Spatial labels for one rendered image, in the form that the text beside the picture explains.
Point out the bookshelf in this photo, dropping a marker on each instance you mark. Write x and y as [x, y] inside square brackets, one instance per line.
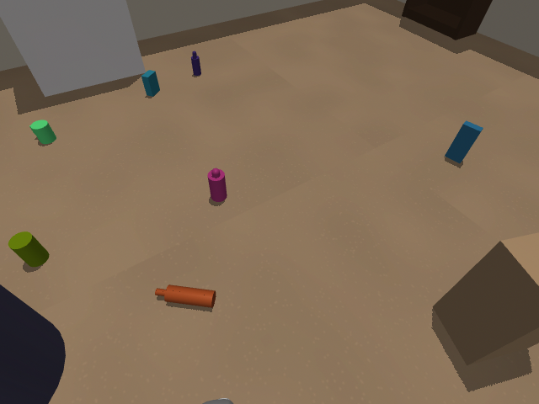
[454, 18]

